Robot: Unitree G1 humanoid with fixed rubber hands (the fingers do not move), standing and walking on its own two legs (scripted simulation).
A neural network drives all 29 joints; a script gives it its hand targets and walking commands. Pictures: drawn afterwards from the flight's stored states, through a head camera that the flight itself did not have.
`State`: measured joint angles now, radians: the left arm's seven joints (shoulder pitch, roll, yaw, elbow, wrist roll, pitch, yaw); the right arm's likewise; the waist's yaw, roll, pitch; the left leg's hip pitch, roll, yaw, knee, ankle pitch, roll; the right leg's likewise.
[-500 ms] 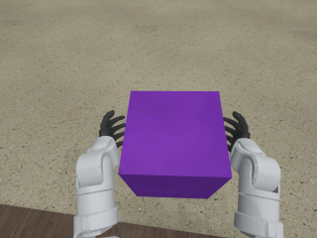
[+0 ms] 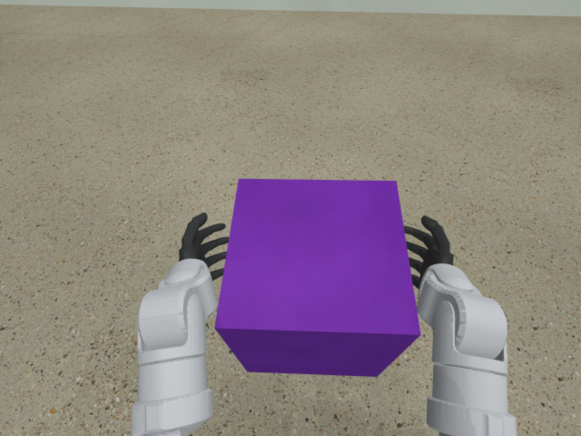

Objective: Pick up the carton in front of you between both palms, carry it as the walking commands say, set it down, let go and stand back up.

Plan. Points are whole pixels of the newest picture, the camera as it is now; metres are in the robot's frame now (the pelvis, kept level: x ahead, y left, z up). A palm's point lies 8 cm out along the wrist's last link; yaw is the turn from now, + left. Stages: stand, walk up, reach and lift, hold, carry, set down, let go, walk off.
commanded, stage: carry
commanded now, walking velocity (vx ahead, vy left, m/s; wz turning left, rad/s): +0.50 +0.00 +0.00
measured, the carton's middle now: (313, 286) +0.34 -0.02 +0.03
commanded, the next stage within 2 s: none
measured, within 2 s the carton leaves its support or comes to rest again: neither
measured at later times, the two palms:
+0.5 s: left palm (262, 195) +0.63 +0.08 -0.05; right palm (401, 190) +0.64 -0.23 -0.06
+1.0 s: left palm (267, 118) +0.95 +0.07 -0.06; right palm (378, 119) +0.93 -0.24 -0.06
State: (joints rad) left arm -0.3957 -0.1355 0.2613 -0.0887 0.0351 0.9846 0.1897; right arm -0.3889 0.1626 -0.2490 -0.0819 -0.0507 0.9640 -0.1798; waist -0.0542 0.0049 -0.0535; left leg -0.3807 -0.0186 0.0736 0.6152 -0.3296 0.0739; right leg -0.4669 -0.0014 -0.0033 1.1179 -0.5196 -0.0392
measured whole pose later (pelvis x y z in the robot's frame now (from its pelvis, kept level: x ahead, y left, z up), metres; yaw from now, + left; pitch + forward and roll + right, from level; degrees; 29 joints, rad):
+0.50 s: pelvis +0.30 -0.08 -0.15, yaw +0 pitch +3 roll +1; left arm -0.41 -0.15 0.26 0.02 0.04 0.93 0.21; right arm -0.43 0.11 -0.25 0.02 -0.02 0.94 -0.22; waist 0.03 0.02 -0.03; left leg -0.37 0.01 -0.06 1.62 -0.66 0.03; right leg -0.51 -0.01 -0.14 0.69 -0.23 -0.10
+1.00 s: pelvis +0.62 -0.07 -0.12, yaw -2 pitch +4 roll -1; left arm -0.30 -0.13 0.21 -0.06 0.02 0.82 0.19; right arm -0.29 0.16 -0.21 -0.06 -0.04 0.81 -0.18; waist -0.02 0.00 0.00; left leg -0.42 0.00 0.17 0.49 -0.15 0.10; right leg -0.40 0.01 -0.03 1.15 -0.42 -0.03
